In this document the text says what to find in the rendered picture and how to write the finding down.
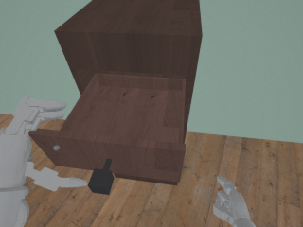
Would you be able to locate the handle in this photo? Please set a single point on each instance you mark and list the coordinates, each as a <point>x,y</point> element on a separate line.
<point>102,180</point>

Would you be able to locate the robot left forearm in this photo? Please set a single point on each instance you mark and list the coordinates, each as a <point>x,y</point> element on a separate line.
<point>14,209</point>

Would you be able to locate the right robot hand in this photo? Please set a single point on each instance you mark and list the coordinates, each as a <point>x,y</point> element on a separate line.
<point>234,204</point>

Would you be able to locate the cabinet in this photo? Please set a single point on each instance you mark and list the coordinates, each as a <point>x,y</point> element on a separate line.
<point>144,38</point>

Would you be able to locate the left robot hand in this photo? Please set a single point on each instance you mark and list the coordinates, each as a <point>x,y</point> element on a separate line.
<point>15,146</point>

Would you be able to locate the drawer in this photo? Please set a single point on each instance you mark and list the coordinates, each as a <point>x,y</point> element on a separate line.
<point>136,121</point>

